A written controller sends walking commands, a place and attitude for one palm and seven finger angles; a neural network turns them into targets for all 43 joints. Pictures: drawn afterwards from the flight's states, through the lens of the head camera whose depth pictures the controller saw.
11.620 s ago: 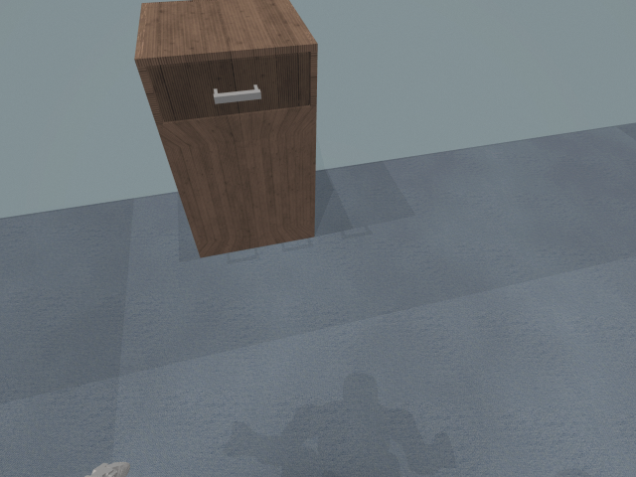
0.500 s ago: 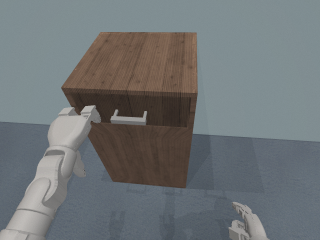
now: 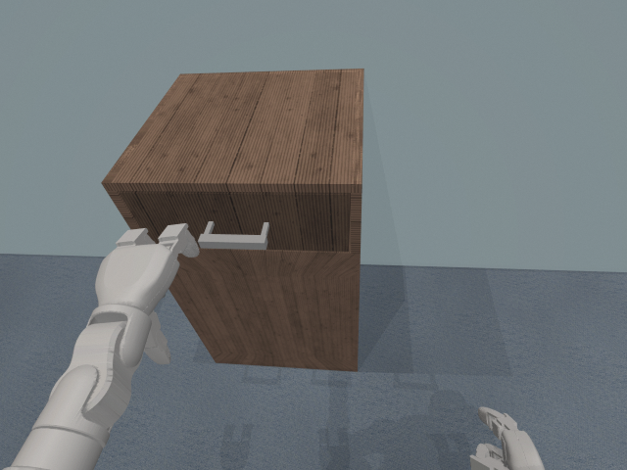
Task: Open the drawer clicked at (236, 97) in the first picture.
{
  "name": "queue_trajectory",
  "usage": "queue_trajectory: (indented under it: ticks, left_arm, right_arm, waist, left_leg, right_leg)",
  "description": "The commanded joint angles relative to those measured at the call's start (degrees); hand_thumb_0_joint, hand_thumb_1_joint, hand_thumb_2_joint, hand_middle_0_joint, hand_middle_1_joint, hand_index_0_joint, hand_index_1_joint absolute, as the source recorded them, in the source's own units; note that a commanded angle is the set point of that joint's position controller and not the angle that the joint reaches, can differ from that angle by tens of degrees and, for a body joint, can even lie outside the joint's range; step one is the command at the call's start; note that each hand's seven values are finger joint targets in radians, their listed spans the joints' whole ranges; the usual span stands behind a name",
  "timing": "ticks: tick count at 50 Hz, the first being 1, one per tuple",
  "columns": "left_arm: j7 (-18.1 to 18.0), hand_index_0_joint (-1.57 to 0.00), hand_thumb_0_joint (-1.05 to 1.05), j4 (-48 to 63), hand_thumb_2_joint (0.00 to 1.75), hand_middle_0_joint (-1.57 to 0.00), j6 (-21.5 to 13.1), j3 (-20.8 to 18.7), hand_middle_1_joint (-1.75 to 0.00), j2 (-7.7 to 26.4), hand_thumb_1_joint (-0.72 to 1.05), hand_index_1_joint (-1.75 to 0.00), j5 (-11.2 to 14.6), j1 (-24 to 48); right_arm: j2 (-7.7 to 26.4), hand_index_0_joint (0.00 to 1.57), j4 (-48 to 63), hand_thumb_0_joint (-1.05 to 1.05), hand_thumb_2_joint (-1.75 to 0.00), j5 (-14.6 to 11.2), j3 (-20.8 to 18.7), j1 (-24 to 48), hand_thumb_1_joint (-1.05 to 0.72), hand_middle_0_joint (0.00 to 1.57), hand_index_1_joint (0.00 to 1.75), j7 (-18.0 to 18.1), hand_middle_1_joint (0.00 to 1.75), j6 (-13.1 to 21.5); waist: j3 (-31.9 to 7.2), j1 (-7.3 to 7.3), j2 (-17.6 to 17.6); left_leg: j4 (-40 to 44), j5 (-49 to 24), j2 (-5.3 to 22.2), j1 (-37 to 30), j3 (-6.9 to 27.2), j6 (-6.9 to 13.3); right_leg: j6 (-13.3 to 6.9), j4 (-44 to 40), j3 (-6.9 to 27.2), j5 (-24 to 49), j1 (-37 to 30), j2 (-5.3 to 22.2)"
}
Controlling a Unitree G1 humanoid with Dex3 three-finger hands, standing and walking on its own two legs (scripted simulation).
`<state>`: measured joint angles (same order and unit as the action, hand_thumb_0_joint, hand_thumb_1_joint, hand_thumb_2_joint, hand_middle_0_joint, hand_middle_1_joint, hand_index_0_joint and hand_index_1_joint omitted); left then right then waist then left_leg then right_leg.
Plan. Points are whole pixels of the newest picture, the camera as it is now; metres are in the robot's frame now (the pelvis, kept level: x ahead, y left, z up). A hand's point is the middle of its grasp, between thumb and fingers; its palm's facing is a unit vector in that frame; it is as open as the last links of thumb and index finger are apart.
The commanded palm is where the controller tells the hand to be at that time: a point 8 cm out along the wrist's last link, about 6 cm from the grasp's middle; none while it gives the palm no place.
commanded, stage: move the hooked fingers above the handle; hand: left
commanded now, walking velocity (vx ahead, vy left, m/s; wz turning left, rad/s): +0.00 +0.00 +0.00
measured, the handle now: (235, 234) +0.53 +0.23 -0.06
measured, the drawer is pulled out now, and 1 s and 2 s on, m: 0.00 0.00 0.00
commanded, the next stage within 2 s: none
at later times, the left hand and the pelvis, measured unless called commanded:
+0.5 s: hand (193, 267) +0.37 +0.23 +0.04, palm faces -0.03 -0.06 -1.00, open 13.8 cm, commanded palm +0.36 +0.24 +0.10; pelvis +0.00 +0.01 -0.01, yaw -1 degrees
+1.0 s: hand (212, 248) +0.43 +0.22 +0.02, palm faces -0.05 -0.02 -1.00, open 13.8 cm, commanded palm +0.42 +0.24 +0.07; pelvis +0.00 +0.02 -0.02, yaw -1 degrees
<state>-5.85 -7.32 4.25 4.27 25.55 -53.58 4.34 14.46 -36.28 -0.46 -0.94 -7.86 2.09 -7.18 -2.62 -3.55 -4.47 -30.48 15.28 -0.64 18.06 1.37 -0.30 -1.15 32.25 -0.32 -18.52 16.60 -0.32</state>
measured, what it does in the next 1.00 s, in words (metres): stands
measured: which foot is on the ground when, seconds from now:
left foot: down 0.00-1.00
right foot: down 0.00-1.00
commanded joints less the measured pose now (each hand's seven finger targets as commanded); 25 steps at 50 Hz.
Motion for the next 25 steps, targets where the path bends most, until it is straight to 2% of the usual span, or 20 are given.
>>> queue_trajectory:
  ticks: [1, 3, 4, 7, 8, 10, 12, 14, 17, 19, 22, 24, 25]
  left_arm:
    - [-1.0, -0.30, 0.00, 6.9, 0.30, -0.30, -2.4, -8.9, -1.20, 15.2, -0.50, -1.20, -0.8, 17.6]
    - [-1.4, -0.30, 0.00, 5.6, 0.30, -0.30, -4.2, -8.6, -1.20, 15.0, -0.50, -1.20, -1.2, 21.3]
    - [-1.8, -0.30, 0.00, 5.5, 0.30, -0.30, -5.2, -10.1, -1.20, 16.6, -0.50, -1.20, -1.5, 23.1]
    - [-3.3, -0.30, 0.00, 3.7, 0.30, -0.30, -7.4, -9.0, -1.20, 15.2, -0.50, -1.20, -2.0, 26.8]
    - [-3.8, -0.30, 0.00, 3.2, 0.30, -0.30, -7.9, -7.5, -1.20, 13.8, -0.50, -1.20, -2.1, 28.9]
    - [-4.6, -0.30, 0.00, -0.3, 0.30, -0.30, -8.0, -7.5, -1.20, 13.5, -0.50, -1.20, -2.2, 29.6]
    - [-5.0, -0.30, 0.00, -2.6, 0.30, -0.30, -7.7, -6.9, -1.20, 13.0, -0.50, -1.20, -2.4, 30.8]
    - [-5.0, -0.30, 0.00, -5.5, 0.30, -0.30, -7.0, -6.8, -1.20, 13.3, -0.50, -1.20, -2.7, 31.9]
    - [-5.0, -0.30, 0.00, -6.3, 0.30, -0.30, -6.4, -4.9, -1.20, 11.2, -0.50, -1.20, -2.9, 32.0]
    - [-4.9, -0.30, 0.00, -8.1, 0.30, -0.30, -6.2, -5.7, -1.20, 11.9, -0.50, -1.20, -2.9, 32.6]
    - [-5.7, -0.30, 0.00, -9.2, 0.30, -0.30, -6.5, -7.0, -1.20, 13.0, -0.50, -1.20, -3.3, 32.7]
    - [-6.6, -0.30, 0.00, -8.6, 0.30, -0.30, -6.9, -8.4, -1.20, 14.1, -0.50, -1.20, -3.8, 33.8]
    - [-7.3, -0.30, 0.00, -8.5, 0.30, -0.30, -6.9, -7.8, -1.20, 13.5, -0.50, -1.20, -4.2, 34.4]
  right_arm:
    - [5.9, 0.20, 8.2, 0.00, -0.90, 0.1, -1.3, 6.4, -0.90, 0.20, 0.30, 1.3, 0.30, 2.4]
    - [5.4, 0.20, 7.9, 0.00, -0.90, 0.2, -1.3, 6.2, -0.90, 0.20, 0.30, 1.7, 0.30, 2.6]
    - [5.6, 0.20, 7.6, 0.00, -0.90, 0.2, -1.4, 5.8, -0.90, 0.20, 0.30, 1.8, 0.30, 2.8]
    - [5.1, 0.20, 7.0, 0.00, -0.90, 0.2, -1.9, 4.7, -0.90, 0.20, 0.30, 2.1, 0.30, 3.2]
    - [5.0, 0.20, 6.8, 0.00, -0.90, 0.2, -2.1, 4.4, -0.90, 0.20, 0.30, 2.1, 0.30, 3.4]
    - [5.2, 0.20, 6.3, 0.00, -0.90, 0.1, -2.5, 3.1, -0.90, 0.20, 0.30, 2.0, 0.30, 3.5]
    - [5.5, 0.20, 6.0, 0.00, -0.90, 0.1, -2.9, 2.1, -0.90, 0.20, 0.30, 1.9, 0.30, 3.5]
    - [6.0, 0.20, 5.7, 0.00, -0.90, 0.1, -3.2, 1.2, -0.90, 0.20, 0.30, 1.8, 0.30, 3.2]
    - [6.0, 0.20, 6.1, 0.00, -0.90, 0.0, -3.6, 0.3, -0.90, 0.20, 0.30, 1.3, 0.30, 2.7]
    - [6.5, 0.20, 6.0, 0.00, -0.90, 0.0, -3.8, -0.7, -0.90, 0.20, 0.30, 1.2, 0.30, 2.4]
    - [6.6, 0.20, 6.1, 0.00, -0.90, 0.0, -4.1, -1.6, -0.90, 0.20, 0.30, 1.1, 0.30, 1.9]
    - [6.7, 0.20, 6.2, 0.00, -0.90, 0.1, -4.3, -2.4, -0.90, 0.20, 0.30, 0.9, 0.30, 1.7]
    - [6.6, 0.20, 6.3, 0.00, -0.90, 0.1, -4.3, -2.6, -0.90, 0.20, 0.30, 0.8, 0.30, 1.6]
  waist:
    - [-9.4, 0.16, 7.8]
    - [-9.8, 0.39, 6.8]
    - [-10.5, 0.42, 5.3]
    - [-13.4, 0.83, 2.4]
    - [-13.6, 1.43, 1.4]
    - [-13.8, 1.90, 3.0]
    - [-15.3, 1.99, 3.0]
    - [-16.5, 2.31, 4.9]
    - [-18.3, 2.12, 4.2]
    - [-18.8, 2.38, 5.5]
    - [-18.7, 1.90, 5.4]
    - [-20.4, 1.50, 4.3]
    - [-20.5, 1.73, 3.4]
  left_leg:
    - [1.8, -10.7, -2.7, -2.6, -3.1, 3.0]
    - [1.1, -9.9, -3.0, -2.5, -3.2, 3.1]
    - [0.9, -9.7, -3.0, -2.3, -3.1, 3.0]
    - [-0.5, -10.7, -3.2, -3.0, -3.0, 3.0]
    - [-1.1, -10.9, -3.1, -3.5, -3.1, 3.0]
    - [-1.6, -10.2, -3.0, -2.4, -2.9, 2.9]
    - [-2.4, -11.7, -3.0, -2.1, -3.0, 3.0]
    - [-2.8, -12.4, -2.9, -1.3, -3.0, 2.9]
    - [-3.4, -14.6, -2.7, -1.5, -2.8, 2.9]
    - [-3.5, -14.5, -2.6, -0.8, -2.6, 2.9]
    - [-3.8, -15.9, -2.3, -0.2, -2.7, 3.0]
    - [-4.0, -17.3, -2.2, -0.2, -2.2, 2.8]
    - [-4.2, -17.6, -2.0, -0.7, -2.3, 2.8]
  right_leg:
    - [0.1, -5.4, 1.2, 15.7, -3.6, -0.3]
    - [0.2, -5.2, 1.6, 15.4, -2.7, -0.1]
    - [0.1, -5.2, 1.9, 14.5, -2.6, -0.2]
    - [-0.2, -3.8, 1.7, 15.4, -1.3, -0.3]
    - [-0.3, -3.5, 1.5, 15.5, 0.1, -0.4]
    - [-0.2, -3.2, 1.1, 14.2, 1.0, -0.6]
    - [-0.4, -2.2, 0.9, 16.3, 1.2, -0.8]
    - [-0.3, -1.6, 0.8, 17.6, 0.9, -0.9]
    - [-0.6, -0.3, 0.2, 19.6, 1.2, -1.0]
    - [-0.6, 0.0, 0.1, 19.1, 1.0, -1.3]
    - [-0.8, 0.8, 0.0, 20.2, 1.4, -1.3]
    - [-1.2, 1.7, -0.5, 19.8, 1.2, -1.6]
    - [-1.3, 1.9, -0.4, 19.9, 2.1, -1.7]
